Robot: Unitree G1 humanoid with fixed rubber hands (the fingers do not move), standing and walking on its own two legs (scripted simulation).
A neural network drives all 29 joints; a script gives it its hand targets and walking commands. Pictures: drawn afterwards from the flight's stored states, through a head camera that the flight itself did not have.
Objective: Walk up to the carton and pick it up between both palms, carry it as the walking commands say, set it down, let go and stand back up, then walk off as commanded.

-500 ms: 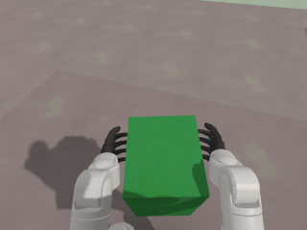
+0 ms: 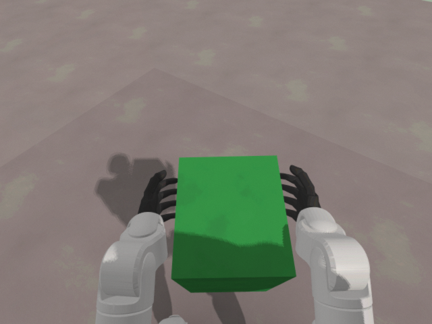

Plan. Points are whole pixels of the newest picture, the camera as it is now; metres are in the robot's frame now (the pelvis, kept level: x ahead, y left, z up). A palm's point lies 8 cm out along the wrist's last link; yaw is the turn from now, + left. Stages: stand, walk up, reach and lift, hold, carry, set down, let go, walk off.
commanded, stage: carry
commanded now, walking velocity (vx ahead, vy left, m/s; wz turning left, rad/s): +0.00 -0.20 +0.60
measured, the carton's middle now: (228, 233) +0.27 -0.01 +0.01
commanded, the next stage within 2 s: none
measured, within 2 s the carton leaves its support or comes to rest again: neither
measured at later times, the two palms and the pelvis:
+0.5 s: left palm (154, 291) +0.15 +0.10 +0.09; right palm (311, 222) +0.24 -0.13 +0.10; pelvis -0.05 -0.10 +0.01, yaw +18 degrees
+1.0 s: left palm out of the picture +0.10 +0.03 +0.10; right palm (354, 230) +0.23 -0.19 +0.11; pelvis -0.07 -0.21 +0.01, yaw +27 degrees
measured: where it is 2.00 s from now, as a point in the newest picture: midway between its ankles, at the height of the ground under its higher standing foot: outside the picture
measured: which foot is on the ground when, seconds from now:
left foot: up 0.00-0.24, down 0.26-0.62, up 0.64-0.90, down 0.92-1.00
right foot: down 0.00-0.26, up 0.28-0.60, down 0.62-1.00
